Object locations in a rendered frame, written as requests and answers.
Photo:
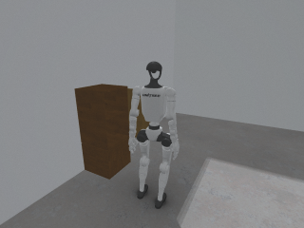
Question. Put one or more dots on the left robot foot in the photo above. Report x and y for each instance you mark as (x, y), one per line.
(142, 192)

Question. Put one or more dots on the right robot forearm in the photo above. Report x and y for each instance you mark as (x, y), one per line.
(173, 129)

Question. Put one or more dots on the left robot forearm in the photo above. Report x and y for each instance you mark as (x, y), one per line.
(132, 126)

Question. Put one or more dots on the cupboard door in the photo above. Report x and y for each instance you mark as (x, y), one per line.
(141, 123)

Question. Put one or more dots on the left robot upper arm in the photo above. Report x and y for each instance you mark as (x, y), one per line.
(136, 93)

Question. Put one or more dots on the robot right hand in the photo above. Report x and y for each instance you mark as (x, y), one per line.
(174, 147)

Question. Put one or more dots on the robot left hand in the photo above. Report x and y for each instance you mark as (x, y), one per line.
(132, 142)

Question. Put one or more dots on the humanoid robot torso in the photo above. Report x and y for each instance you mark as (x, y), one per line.
(153, 102)

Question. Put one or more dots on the right robot upper arm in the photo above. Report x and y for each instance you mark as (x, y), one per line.
(171, 102)

